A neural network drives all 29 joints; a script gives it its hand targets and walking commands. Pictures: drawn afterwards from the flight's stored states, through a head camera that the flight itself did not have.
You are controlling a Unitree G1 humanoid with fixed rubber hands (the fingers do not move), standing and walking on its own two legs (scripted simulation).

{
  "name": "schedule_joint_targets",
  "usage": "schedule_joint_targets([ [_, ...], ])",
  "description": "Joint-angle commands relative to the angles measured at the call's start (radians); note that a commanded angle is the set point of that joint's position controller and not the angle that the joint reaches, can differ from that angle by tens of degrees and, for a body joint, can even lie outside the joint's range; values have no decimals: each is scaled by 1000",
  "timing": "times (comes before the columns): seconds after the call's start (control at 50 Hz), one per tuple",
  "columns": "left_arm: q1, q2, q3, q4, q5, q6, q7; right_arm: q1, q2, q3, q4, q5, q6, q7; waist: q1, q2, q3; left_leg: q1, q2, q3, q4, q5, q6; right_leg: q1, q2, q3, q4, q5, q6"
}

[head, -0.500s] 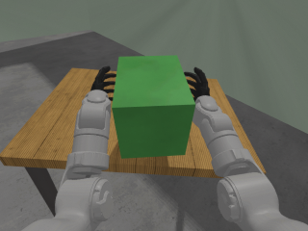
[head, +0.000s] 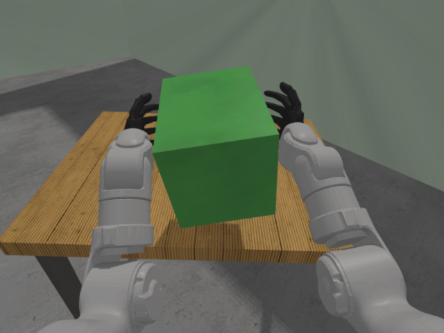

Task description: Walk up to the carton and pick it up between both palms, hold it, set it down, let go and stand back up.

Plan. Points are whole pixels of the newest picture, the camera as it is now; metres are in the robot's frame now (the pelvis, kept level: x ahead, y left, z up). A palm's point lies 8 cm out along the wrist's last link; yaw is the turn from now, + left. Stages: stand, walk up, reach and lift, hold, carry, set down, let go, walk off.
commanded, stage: reach and lift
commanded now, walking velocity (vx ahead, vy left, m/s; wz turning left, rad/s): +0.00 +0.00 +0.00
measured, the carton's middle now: (216, 143) +0.39 -0.01 +0.22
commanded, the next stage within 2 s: hold in 0.32 s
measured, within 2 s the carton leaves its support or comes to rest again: neither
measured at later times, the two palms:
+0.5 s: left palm (126, 133) +0.36 +0.13 +0.26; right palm (286, 120) +0.37 -0.12 +0.28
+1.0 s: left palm (128, 125) +0.37 +0.13 +0.27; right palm (290, 112) +0.37 -0.13 +0.29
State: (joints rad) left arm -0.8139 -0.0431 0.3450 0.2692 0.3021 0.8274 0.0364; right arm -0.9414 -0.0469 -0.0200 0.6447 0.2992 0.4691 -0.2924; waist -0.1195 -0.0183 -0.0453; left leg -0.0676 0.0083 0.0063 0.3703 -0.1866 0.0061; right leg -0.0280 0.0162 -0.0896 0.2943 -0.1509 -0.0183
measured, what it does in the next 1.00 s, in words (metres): stands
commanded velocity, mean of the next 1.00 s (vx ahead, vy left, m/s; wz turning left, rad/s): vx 0.00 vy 0.00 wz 0.00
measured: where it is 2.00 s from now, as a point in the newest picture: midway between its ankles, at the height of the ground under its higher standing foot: outside the picture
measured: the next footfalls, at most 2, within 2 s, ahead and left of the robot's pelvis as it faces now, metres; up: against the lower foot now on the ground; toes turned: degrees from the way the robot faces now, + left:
none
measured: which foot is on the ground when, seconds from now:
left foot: down 0.00-1.00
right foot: down 0.00-1.00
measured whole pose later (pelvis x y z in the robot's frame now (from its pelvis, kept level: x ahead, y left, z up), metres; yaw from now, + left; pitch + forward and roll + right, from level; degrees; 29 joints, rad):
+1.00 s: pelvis +0.00 -0.01 +0.00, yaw +1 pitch -7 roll -1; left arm -0.91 -0.01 0.39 0.31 0.30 0.90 0.01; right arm -1.05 -0.07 0.00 0.71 0.34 0.55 -0.33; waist -0.10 -0.02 -0.07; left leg -0.08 0.02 -0.02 0.37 -0.18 -0.01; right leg -0.03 0.03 -0.11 0.30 -0.15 -0.03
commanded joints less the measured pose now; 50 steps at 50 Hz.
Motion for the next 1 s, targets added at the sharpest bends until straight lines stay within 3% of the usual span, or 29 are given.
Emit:
schedule_joint_targets([
  [0.0, -791, -567, -449, -136, -151, -84, -152, -770, 697, 328, -319, 136, -11, 70, -3, 39, -388, 63, -49, -22, -32, 228, -57, 180, 47, 42, 6, 297, 90],
  [0.06, -812, -567, -454, -154, -156, -81, -152, -774, 697, 326, -321, 140, -7, 72, -3, 47, -394, 68, -48, -22, -33, 229, -61, 176, 50, 40, 9, 286, 88],
  [0.12, -805, -579, -480, -211, -165, -73, -144, -762, 700, 357, -356, 172, -3, 66, -6, 72, -423, 100, -46, -29, -7, 318, -77, 191, 55, 39, 18, 350, 88],
  [0.22, -824, -575, -484, -230, -170, -48, -146, -769, 688, 355, -354, 180, 17, 67, -2, 61, -387, 95, -41, -27, -19, 290, -76, 165, 58, 34, 6, 283, 84],
  [0.34, -833, -591, -516, -258, -180, -25, -139, -780, 669, 355, -367, 198, 33, 64, -11, 94, -394, 112, -35, -35, -9, 327, -95, 161, 64, 31, 7, 271, 77],
  [0.6, -895, -551, -416, -122, -151, -17, -157, -847, 681, 270, -235, 149, 59, 81, 10, 47, -339, -1, -40, -16, -78, 107, -55, 168, 48, 41, -9, 136, 75],
  [0.72, -906, -543, -391, -87, -151, -24, -160, -888, 705, 282, -253, 165, 53, 70, 22, 42, -375, -9, -52, -13, -61, 123, -48, 191, 41, 48, -7, 184, 84],
  [0.78, -919, -517, -356, -46, -144, -28, -163, -898, 706, 265, -225, 159, 61, 69, 30, 25, -353, -35, -56, -9, -73, 66, -34, 179, 34, 53, -13, 142, 88],
  [0.94, -945, -518, -378, -89, -170, -35, -163, -898, 718, 290, -259, 193, 68, 51, 13, 48, -416, -7, -63, -16, -39, 154, -50, 212, 36, 53, 7, 248, 100],
  [0.98, -936, -513, -361, -67, -158, -30, -168, -889, 701, 275, -241, 188, 74, 47, 14, 48, -378, -17, -62, -16, -52, 124, -50, 194, 36, 50, 0, 208, 99],
])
